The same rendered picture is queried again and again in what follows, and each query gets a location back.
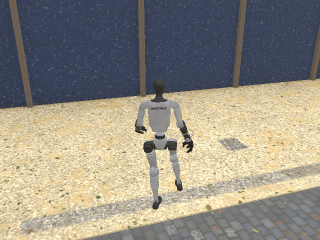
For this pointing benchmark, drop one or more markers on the right robot hand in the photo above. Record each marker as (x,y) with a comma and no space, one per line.
(190,145)

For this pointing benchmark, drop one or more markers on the robot left thigh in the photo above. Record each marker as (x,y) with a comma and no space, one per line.
(149,150)

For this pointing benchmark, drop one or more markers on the right robot forearm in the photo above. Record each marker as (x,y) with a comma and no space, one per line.
(185,133)

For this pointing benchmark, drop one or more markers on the left robot hand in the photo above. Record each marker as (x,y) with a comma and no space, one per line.
(142,128)

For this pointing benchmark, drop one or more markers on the right robot upper arm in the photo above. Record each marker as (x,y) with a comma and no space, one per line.
(177,112)

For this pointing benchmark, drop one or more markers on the left robot forearm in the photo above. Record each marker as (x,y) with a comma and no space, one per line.
(137,127)

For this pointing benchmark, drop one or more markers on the robot right foot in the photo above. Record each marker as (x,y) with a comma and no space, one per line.
(179,186)

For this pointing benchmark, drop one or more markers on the left robot upper arm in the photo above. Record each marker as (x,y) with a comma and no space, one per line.
(141,113)

